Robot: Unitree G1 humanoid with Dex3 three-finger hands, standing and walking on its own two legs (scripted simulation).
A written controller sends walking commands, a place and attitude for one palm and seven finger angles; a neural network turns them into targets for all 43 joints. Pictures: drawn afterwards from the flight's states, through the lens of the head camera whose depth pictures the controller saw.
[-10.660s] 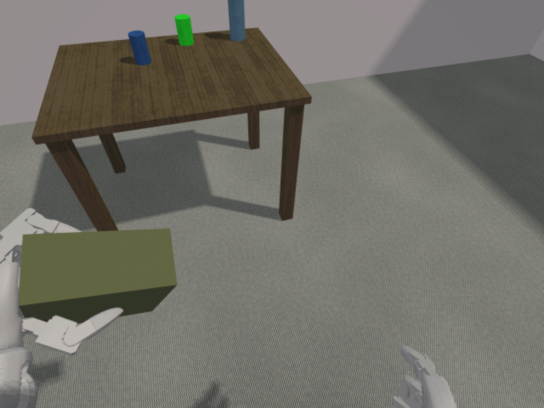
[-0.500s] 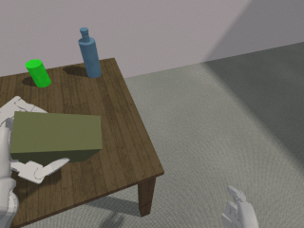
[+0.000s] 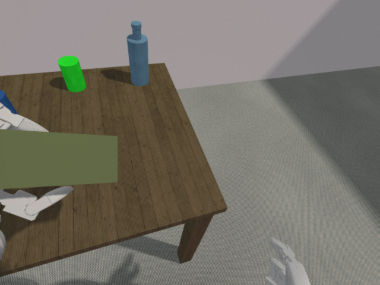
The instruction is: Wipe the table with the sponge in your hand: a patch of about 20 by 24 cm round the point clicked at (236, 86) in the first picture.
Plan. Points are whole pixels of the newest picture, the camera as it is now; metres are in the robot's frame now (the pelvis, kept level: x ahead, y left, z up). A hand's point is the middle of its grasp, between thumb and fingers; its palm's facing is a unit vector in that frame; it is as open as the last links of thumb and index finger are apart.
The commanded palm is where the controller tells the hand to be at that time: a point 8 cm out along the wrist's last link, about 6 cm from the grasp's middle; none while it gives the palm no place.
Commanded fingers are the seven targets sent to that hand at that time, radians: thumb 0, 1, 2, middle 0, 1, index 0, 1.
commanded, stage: come to a stop and stand still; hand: left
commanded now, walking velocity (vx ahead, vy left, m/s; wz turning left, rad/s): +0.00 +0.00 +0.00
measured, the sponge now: (74, 162) +0.25 +0.22 +0.17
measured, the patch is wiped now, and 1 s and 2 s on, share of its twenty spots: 0.00 0.00 0.00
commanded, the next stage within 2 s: look again from close up in 0.66 s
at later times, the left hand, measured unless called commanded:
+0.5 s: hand (55, 144) +0.27 +0.25 +0.18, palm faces +0.32 -0.86 -0.39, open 10.6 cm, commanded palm +0.21 +0.29 +0.18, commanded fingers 0.00 0.10 1.30 -1.20 -1.60 -1.20 -1.60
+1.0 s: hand (65, 158) +0.26 +0.23 +0.16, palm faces +0.37 -0.85 -0.36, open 10.6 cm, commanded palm +0.20 +0.26 +0.18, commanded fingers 0.00 0.10 1.30 -1.20 -1.60 -1.20 -1.60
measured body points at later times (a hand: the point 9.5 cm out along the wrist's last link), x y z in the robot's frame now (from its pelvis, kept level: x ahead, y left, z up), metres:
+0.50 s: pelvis +0.04 +0.01 +0.01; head +0.07 +0.04 +0.45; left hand +0.24 +0.29 +0.20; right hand +0.22 -0.22 -0.05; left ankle +0.04 +0.06 -0.73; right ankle +0.06 -0.13 -0.73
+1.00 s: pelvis +0.04 -0.01 +0.01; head +0.04 +0.00 +0.46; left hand +0.23 +0.28 +0.18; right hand +0.20 -0.24 -0.06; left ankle +0.04 +0.06 -0.73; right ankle +0.06 -0.13 -0.73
